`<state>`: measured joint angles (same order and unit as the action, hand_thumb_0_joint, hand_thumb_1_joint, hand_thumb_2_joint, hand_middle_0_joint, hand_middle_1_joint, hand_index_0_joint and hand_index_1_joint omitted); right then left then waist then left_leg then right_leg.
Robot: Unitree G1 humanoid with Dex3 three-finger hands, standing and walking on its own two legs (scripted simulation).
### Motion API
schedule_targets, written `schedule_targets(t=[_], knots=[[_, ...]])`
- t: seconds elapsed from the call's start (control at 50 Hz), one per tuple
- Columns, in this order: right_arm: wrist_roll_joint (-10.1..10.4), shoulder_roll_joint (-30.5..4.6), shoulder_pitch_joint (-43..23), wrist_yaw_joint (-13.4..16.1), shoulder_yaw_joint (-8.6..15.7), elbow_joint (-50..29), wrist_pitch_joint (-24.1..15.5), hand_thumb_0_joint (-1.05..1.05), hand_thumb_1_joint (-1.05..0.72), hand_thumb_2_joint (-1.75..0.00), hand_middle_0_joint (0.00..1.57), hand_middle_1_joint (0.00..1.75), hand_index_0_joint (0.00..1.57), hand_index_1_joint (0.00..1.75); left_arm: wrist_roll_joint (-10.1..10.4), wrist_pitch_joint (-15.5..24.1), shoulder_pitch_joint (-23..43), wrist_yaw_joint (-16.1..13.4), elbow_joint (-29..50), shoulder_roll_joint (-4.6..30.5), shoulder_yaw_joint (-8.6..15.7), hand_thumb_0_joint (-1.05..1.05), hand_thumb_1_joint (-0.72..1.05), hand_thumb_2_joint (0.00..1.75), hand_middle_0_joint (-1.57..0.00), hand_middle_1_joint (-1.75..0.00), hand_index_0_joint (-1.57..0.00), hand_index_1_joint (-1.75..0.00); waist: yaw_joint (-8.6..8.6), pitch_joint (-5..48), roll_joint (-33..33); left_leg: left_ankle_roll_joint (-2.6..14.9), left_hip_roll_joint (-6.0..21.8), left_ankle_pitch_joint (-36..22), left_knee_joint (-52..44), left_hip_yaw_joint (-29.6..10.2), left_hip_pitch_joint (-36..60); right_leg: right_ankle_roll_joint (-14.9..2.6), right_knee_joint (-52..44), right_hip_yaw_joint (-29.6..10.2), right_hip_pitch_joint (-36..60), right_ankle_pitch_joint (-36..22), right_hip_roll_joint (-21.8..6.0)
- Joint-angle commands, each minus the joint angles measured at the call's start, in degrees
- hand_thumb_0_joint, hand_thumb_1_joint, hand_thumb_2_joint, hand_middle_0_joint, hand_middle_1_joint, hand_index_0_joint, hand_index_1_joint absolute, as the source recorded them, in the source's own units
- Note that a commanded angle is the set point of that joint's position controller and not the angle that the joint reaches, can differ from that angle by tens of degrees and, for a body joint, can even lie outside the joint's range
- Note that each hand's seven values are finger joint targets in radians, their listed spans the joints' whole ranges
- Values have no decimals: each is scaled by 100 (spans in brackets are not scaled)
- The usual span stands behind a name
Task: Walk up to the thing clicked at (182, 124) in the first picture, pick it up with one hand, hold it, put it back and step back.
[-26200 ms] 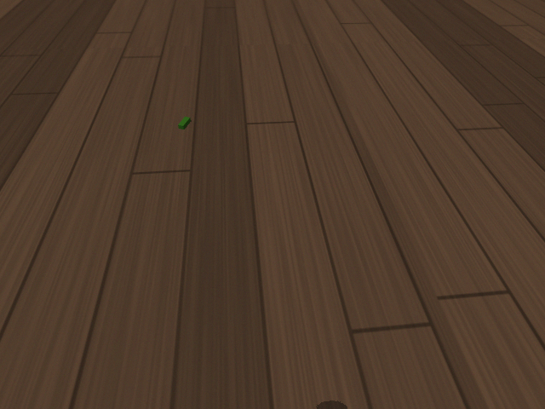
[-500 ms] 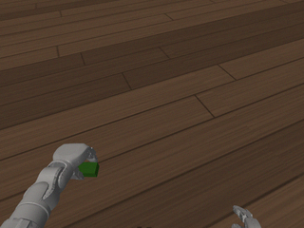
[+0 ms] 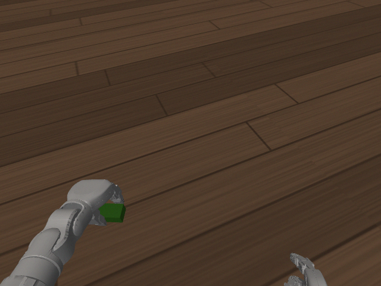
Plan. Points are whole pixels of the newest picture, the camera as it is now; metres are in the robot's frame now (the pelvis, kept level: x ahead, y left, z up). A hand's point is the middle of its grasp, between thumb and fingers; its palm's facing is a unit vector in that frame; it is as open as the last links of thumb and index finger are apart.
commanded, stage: hold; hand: left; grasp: from above
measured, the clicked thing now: (103, 212) +0.31 +0.22 -0.06
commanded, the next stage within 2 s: crouch in 0.48 s
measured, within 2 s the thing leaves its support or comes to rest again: neither
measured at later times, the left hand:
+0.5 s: hand (98, 210) +0.30 +0.22 -0.03, palm faces -0.46 -0.03 -0.89, open 6.6 cm
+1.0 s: hand (105, 220) +0.31 +0.23 -0.11, palm faces -0.44 +0.02 -0.90, open 6.6 cm
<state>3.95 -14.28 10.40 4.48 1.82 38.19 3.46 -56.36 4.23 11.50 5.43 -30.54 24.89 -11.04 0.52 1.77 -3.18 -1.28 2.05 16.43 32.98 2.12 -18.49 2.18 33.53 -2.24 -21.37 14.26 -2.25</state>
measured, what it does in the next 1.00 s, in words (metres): stands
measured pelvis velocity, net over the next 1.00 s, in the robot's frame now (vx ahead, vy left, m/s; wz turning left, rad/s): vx -0.01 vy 0.00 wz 0.02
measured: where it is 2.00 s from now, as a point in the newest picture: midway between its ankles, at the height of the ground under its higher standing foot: outside the picture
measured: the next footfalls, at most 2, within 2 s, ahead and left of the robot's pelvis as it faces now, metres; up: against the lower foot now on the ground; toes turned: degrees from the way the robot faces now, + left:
none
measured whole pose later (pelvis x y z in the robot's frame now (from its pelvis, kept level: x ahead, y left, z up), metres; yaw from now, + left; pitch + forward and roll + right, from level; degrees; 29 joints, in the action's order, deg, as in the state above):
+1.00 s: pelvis -0.01 +0.00 -0.03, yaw +1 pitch +11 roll +0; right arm 1.6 -14.3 10.3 2.3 3.4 38.5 5.8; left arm -64.8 8.7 21.3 -10.1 -51.0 23.3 -10.0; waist -1.4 4.6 -0.8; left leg -1.5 2.2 22.0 48.5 0.3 -37.4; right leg 2.2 47.5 -1.2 -39.1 19.4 -2.1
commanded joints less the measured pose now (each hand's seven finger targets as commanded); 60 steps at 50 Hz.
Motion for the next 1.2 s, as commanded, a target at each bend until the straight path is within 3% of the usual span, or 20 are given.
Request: schedule_targets(t=[0.0, 0.02, 0.06, 0.2, 0.26, 0.34, 0.48, 0.5, 0.54, 0.56, 0.58, 0.66, 0.74, 0.78, 0.86, 0.96, 1.04, 1.08, 1.14, 1.18], knots=[[-7, -709, -545, 71, 194, -802, -260, 0, -91, -90, 20, 30, 20, 30, 101, 23, 1692, -225, 968, 1120, 602, 0, 77, 17, -107, -28, -113, -23, 36, 1183, 299, 157, -252, -969, -580, -20, 562, -252, -560, 250, 496, -544, 382], [-9, -702, -543, 72, 196, -818, -250, 0, -90, -90, 20, 30, 20, 30, 62, 17, 1533, -217, 853, 1077, 605, 0, 76, 19, -107, -28, -112, -22, 25, 1173, 329, 171, -270, -966, -555, 7, 568, -241, -588, 242, 485, -551, 366], [-26, -692, -533, 76, 192, -778, -236, 0, -91, -90, 20, 30, 20, 30, 55, 32, 1839, -241, 1004, 1132, 606, 0, 75, 19, -107, -28, -112, -23, -25, 1294, 360, 195, -301, -1060, -519, 34, 645, -206, -626, 210, 525, -677, 339], [-22, -703, -524, 85, 194, -756, -185, 0, -91, -90, 20, 30, 20, 30, -12, 70, 1927, -343, 954, 1270, 760, 0, 78, 21, -110, -27, -114, -22, 16, 1408, 228, 189, -314, -1177, -558, 64, 764, -213, -645, 184, 635, -803, 326], [-17, -682, -534, 81, 201, -756, -165, 0, -91, -90, 20, 30, 20, 30, -42, 31, 1691, -324, 680, 1017, 567, 0, 77, 19, -108, -27, -113, -22, -6, 1243, 370, 196, -305, -1182, -585, 57, 723, -213, -669, 216, 591, -806, 340], [-7, -706, -525, 70, 224, -752, -124, 0, -91, -90, 20, 30, 20, 30, -13, 52, 1724, -299, 761, 1145, 623, 0, 79, 21, -110, -26, -115, -22, 55, 1288, 227, 170, -287, -1290, -642, 50, 752, -249, -667, 223, 684, -878, 348], [-11, -708, -451, 73, 236, -746, -104, 0, -91, -90, 20, 30, 20, 30, -38, 107, 1939, -372, 766, 1155, 636, 0, 77, 20, -108, -29, -113, -24, -1, 1345, 239, 173, -282, -1274, -652, 48, 817, -244, -699, 218, 680, -872, 352], [-4, -700, -496, 77, 239, -767, -100, 0, -91, -90, 20, 30, 20, 30, -21, 102, 1932, -395, 834, 1226, 704, 0, 80, 19, -110, -29, -115, -23, 56, 1372, 154, 167, -302, -1279, -653, 50, 793, -248, -710, 225, 704, -869, 340], [5, -693, -485, 69, 239, -760, -89, 0, -91, -90, 20, 30, 20, 30, -24, 86, 1888, -405, 761, 1111, 603, 0, 81, 21, -112, -28, -116, -23, 31, 1321, 252, 167, -281, -1343, -666, 39, 794, -248, -699, 243, 703, -917, 356], [9, -691, -506, 70, 235, -788, -77, 0, -93, -92, 20, 30, 20, 30, -26, 74, 1772, -409, 735, 1098, 618, 0, 85, 13, -112, -35, -120, -27, 40, 1242, 277, 171, -293, -1283, -668, 49, 775, -241, -742, 234, 704, -871, 344], [14, -715, -511, 73, 249, -783, -73, 0, -89, -90, 20, 30, 20, 30, -23, 73, 1794, -420, 757, 1187, 697, 0, 77, 17, -104, -33, -112, -26, 39, 1280, 301, 170, -290, -1268, -681, 46, 793, -245, -746, 230, 723, -844, 352], [7, -699, -475, 61, 239, -759, -39, 0, -90, -90, 20, 30, 20, 30, -63, 109, 1632, -465, 458, 1007, 568, 0, 83, 25, -114, -29, -118, -25, -9, 1056, 449, 178, -283, -1146, -652, 26, 628, -244, -727, 242, 549, -744, 348], [-46, -691, -386, 36, 250, -681, 7, 0, -90, -90, 20, 30, 20, 30, -216, 275, 1663, -717, 105, 970, 606, 0, 85, 26, -117, -29, -120, -25, -103, 1061, 532, 174, -288, -1155, -429, 17, 434, -241, -528, 238, 308, -764, 332], [-100, -691, -293, 14, 270, -596, 37, 0, -90, -90, 20, 30, 20, 30, -319, 398, 1838, -966, -96, 1007, 702, 0, 84, 27, -117, -27, -121, -24, -163, 1116, 432, 160, -291, -1127, -170, 24, 198, -248, -306, 236, 42, -765, 323], [-213, -739, -113, -77, 335, -481, 70, 0, -91, -90, 20, 30, 20, 30, -646, 491, 2283, -1508, -757, 920, 646, 0, 86, 26, -118, -30, -122, -27, -259, 1354, 358, 128, -311, -813, 622, 32, -592, -262, 382, 232, -729, -524, 322], [-322, -803, 249, -182, 463, -387, 70, 0, -91, -90, 20, 30, 20, 30, -913, 419, 3075, -2076, -1644, 780, 472, 0, 84, 24, -117, -29, -121, -25, -447, 1902, 336, 125, -295, -430, 1730, 18, -1751, -278, 1366, 228, -1731, -268, 310], [-410, -872, 422, -233, 520, -329, 0, 0, -91, -90, 20, 30, 20, 30, -1096, 393, 3508, -2435, -2270, 834, 513, 0, 82, 22, -116, -28, -120, -24, -473, 2469, 261, 150, -299, -183, 2676, -42, -2773, -291, 2280, 264, -2609, -25, 305], [-446, -923, 490, -240, 544, -317, -33, 0, -91, -90, 20, 30, 20, 30, -1142, 371, 3876, -2557, -2343, 1048, 629, 0, 79, 23, -114, -27, -118, -24, -517, 2782, 48, 152, -299, 55, 3045, -67, -3162, -317, 2680, 288, -3015, 185, 312], [-519, -954, 625, -232, 590, -219, -118, 0, -91, -90, 20, 30, 20, 30, -1189, 320, 4185, -2664, -2569, 1094, 687, 0, 74, 21, -111, -24, -114, -21, -621, 3181, -69, 175, -274, 205, 3629, -163, -3781, -351, 3320, 343, -3747, 372, 315], [-562, -992, 698, -235, 618, -193, -186, 0, -90, -90, 20, 30, 20, 30, -1200, 294, 4175, -2691, -2547, 1186, 792, 0, 76, 20, -110, -26, -114, -22, -588, 3580, -181, 171, -259, 205, 3973, -241, -4064, -378, 3755, 386, -4062, 413, 303]])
